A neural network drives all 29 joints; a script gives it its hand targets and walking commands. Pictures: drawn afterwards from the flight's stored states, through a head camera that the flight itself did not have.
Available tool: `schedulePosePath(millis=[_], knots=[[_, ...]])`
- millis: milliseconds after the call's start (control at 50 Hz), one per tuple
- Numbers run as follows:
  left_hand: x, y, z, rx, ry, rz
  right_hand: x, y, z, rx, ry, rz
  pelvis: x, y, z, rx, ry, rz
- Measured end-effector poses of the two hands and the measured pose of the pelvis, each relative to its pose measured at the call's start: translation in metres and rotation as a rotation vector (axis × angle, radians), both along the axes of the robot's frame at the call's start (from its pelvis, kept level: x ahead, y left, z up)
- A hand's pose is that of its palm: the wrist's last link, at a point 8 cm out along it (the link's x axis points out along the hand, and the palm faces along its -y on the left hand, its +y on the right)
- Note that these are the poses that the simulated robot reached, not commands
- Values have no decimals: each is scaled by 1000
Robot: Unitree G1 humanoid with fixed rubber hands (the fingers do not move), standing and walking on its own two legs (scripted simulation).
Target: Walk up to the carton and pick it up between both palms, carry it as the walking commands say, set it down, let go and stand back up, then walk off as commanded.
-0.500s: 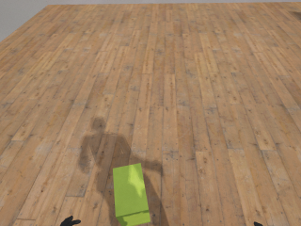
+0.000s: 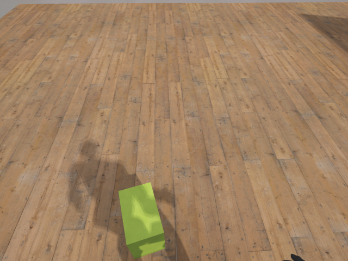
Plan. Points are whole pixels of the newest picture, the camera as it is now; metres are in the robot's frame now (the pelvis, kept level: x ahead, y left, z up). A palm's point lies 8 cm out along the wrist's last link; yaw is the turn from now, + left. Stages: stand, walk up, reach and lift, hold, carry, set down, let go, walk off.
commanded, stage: walk off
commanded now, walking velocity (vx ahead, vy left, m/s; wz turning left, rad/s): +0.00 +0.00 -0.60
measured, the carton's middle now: (142, 220) +0.45 +0.19 -0.63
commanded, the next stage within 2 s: stand in 0.76 s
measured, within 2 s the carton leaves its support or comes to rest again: neither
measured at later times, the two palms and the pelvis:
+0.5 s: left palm out of the picture +0.16 +0.20 -0.08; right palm out of the picture -0.06 -0.29 -0.11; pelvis -0.06 -0.01 +0.00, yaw -23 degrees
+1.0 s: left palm out of the picture +0.16 +0.16 -0.09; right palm out of the picture -0.18 -0.25 -0.09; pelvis -0.10 +0.03 +0.01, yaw -39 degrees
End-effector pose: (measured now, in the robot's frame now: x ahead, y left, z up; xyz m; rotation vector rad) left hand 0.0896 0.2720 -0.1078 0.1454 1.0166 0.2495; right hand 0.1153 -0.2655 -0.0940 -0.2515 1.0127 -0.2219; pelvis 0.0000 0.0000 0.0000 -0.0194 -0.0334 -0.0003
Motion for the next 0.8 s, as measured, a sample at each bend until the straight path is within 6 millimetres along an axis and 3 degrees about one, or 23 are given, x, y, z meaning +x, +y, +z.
schedulePosePath(millis=[160,340,400,540,700,800], knots=[[47,-12,9,-55,-24,-214,-56,-8,24,-45,-38,-190,-8,13,13,-23,-3,-193],[94,-64,20,-19,-77,-428,-142,-19,-3,13,-12,-383,-33,2,4,30,-8,-383],[92,-77,19,1,-97,-448,-164,-23,-21,52,6,-402,-43,-8,-6,50,-27,-398],[59,-64,25,49,-62,-418,-179,-21,-16,70,7,-389,-62,-7,2,56,-26,-396],[47,-41,9,15,-47,-434,-192,3,-13,44,2,-404,-76,23,-4,25,-1,-410],[52,-46,7,-13,-23,-537,-229,17,4,4,-2,-518,-80,38,4,0,-10,-523]])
